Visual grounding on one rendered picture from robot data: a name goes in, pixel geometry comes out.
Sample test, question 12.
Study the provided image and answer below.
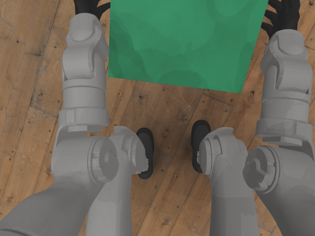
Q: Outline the right robot upper arm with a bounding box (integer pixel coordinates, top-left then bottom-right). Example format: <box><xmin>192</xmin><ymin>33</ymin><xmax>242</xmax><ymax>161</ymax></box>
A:
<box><xmin>243</xmin><ymin>145</ymin><xmax>315</xmax><ymax>236</ymax></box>

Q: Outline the right robot hand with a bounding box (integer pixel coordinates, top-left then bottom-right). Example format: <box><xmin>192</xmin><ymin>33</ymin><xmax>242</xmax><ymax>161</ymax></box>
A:
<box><xmin>261</xmin><ymin>0</ymin><xmax>300</xmax><ymax>40</ymax></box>

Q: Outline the left robot forearm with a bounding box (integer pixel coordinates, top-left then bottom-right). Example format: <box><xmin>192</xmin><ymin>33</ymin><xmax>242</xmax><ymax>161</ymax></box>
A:
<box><xmin>52</xmin><ymin>13</ymin><xmax>110</xmax><ymax>156</ymax></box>

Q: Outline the carton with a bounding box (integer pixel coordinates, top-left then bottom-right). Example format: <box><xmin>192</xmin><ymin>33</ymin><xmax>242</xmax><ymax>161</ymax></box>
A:
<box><xmin>108</xmin><ymin>0</ymin><xmax>269</xmax><ymax>93</ymax></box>

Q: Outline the left robot upper arm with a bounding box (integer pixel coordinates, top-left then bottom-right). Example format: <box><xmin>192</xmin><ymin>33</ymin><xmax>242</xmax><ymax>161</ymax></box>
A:
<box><xmin>0</xmin><ymin>135</ymin><xmax>119</xmax><ymax>236</ymax></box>

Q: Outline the left robot thigh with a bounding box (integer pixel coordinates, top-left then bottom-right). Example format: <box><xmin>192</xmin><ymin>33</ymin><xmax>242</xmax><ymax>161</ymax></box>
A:
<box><xmin>85</xmin><ymin>133</ymin><xmax>142</xmax><ymax>236</ymax></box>

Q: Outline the left robot hand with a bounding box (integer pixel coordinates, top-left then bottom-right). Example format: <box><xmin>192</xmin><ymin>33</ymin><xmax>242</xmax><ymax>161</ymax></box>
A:
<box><xmin>74</xmin><ymin>0</ymin><xmax>110</xmax><ymax>21</ymax></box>

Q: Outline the left robot foot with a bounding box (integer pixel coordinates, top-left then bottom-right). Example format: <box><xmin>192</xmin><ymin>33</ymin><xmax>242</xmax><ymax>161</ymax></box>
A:
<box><xmin>136</xmin><ymin>128</ymin><xmax>154</xmax><ymax>179</ymax></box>

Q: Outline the right robot forearm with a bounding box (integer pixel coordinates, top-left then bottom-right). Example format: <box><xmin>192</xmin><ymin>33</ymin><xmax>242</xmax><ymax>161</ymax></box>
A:
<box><xmin>255</xmin><ymin>29</ymin><xmax>315</xmax><ymax>162</ymax></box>

